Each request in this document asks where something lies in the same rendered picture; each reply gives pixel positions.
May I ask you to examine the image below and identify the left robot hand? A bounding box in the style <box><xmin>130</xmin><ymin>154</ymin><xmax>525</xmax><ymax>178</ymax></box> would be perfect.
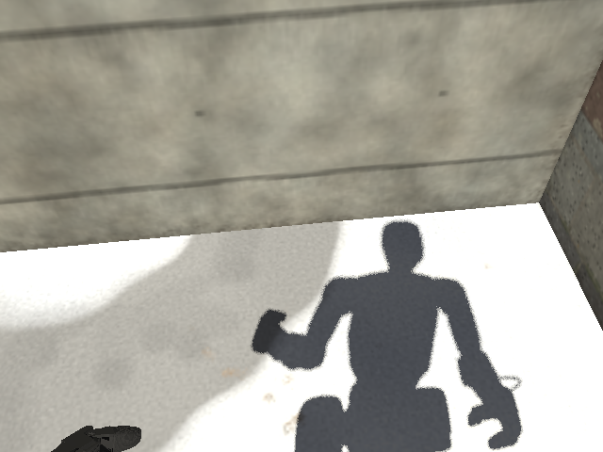
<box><xmin>51</xmin><ymin>426</ymin><xmax>141</xmax><ymax>452</ymax></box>

